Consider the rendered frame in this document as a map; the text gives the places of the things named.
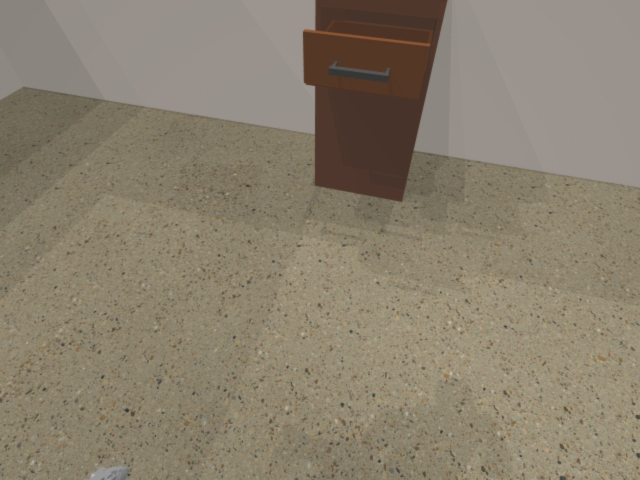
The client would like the handle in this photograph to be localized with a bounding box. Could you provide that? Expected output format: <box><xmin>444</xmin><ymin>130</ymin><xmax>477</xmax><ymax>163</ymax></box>
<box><xmin>328</xmin><ymin>61</ymin><xmax>390</xmax><ymax>83</ymax></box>

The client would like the drawer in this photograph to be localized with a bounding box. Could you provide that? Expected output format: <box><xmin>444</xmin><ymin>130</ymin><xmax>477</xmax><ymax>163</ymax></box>
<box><xmin>303</xmin><ymin>20</ymin><xmax>433</xmax><ymax>100</ymax></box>

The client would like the cabinet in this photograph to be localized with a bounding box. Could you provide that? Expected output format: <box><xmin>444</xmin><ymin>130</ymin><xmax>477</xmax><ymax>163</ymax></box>
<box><xmin>315</xmin><ymin>0</ymin><xmax>447</xmax><ymax>202</ymax></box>

